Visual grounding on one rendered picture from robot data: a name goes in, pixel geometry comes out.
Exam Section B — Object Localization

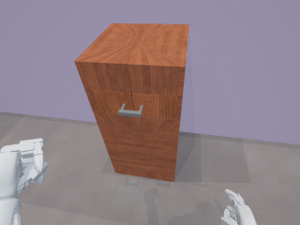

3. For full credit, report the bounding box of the robot right hand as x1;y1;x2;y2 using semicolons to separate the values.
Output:
220;189;257;225

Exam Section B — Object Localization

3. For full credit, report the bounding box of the robot left forearm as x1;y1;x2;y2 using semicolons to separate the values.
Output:
0;198;23;225

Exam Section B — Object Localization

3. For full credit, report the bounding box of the robot left hand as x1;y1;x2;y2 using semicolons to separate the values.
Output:
0;138;48;199

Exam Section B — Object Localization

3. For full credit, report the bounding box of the drawer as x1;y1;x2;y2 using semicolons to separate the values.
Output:
90;89;178;120

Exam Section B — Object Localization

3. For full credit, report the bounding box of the cabinet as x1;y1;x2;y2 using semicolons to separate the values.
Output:
74;23;189;182

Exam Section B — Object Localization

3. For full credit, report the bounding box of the handle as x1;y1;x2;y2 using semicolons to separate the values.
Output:
118;103;143;117

